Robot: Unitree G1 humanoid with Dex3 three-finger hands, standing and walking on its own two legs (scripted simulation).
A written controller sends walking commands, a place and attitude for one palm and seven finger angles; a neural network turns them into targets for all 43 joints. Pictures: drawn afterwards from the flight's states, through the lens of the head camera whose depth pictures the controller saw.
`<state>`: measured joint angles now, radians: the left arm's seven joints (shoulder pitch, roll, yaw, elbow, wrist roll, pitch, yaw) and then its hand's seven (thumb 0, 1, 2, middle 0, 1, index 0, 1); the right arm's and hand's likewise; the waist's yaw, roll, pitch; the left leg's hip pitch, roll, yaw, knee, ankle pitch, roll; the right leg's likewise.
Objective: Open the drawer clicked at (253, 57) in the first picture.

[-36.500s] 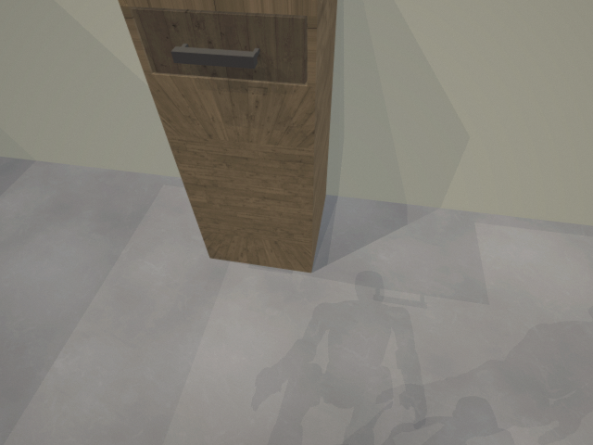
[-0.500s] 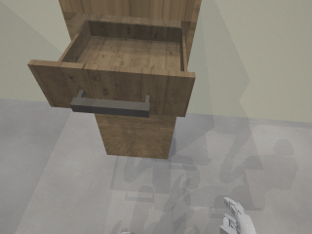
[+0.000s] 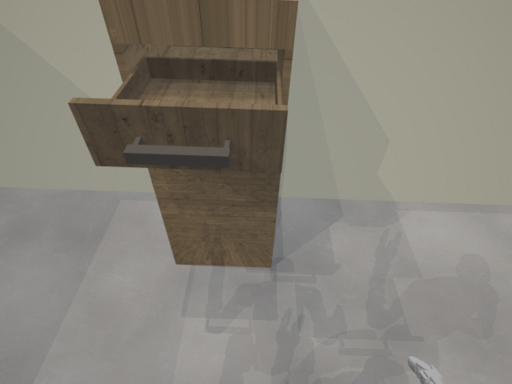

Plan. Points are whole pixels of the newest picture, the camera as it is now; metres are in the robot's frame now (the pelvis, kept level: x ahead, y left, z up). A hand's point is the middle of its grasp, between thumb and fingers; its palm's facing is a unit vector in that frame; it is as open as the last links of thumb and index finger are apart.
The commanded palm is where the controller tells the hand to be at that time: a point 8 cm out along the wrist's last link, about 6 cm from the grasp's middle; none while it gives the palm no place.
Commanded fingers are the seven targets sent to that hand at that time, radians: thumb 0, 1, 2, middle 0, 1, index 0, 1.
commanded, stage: stop stepping back and stand still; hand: left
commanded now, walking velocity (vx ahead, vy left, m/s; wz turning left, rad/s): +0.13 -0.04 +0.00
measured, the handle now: (180, 149) +0.49 +0.16 +0.13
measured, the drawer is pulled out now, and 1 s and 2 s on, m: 0.28 0.28 0.28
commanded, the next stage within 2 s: let the arm hang, fingers relaxed in 0.24 s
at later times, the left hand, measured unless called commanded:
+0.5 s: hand (107, 299) +0.24 +0.24 +0.03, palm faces +0.19 -0.87 -0.45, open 7.3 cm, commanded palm none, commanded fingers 0.00 0.90 0.90 -0.20 -0.30 -0.20 -0.30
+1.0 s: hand out of the picture +0.00 +0.17 -0.16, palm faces +0.08 -0.95 -0.31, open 7.3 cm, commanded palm none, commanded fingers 0.00 0.90 0.90 -0.20 -0.30 -0.20 -0.30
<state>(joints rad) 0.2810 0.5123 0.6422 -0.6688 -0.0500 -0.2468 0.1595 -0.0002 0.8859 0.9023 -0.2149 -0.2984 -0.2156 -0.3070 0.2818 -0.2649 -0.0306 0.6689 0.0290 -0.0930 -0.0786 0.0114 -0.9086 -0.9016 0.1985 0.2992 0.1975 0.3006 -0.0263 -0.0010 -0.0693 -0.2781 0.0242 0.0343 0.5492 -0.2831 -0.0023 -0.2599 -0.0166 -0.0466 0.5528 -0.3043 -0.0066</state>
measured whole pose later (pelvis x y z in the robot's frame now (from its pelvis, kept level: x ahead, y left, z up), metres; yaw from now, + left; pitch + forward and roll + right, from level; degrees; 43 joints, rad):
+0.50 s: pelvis -0.01 +0.00 +0.00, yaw +3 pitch +1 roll +1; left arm 0.16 0.29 0.17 0.24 0.02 0.06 0.03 -0.01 0.91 0.90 -0.19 -0.29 -0.19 -0.30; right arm 0.18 -0.28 -0.03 0.82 -0.03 -0.06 -0.03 0.01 -0.91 -0.90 0.20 0.30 0.20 0.30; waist -0.07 0.11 -0.07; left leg -0.31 -0.03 0.00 0.56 -0.26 0.02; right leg -0.49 0.00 0.05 1.04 -0.55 0.03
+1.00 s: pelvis -0.01 -0.05 +0.00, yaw +3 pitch +0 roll +1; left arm 0.26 0.24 0.04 1.03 0.01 0.03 0.02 -0.01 0.93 0.90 -0.20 -0.30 -0.20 -0.30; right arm 0.33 -0.15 -0.01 1.03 -0.02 0.01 -0.05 0.00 -0.91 -0.90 0.20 0.30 0.20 0.30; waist -0.01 0.01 0.05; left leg -0.20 -0.02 0.03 0.50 -0.30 0.01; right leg -0.26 -0.01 0.06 0.53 -0.26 -0.01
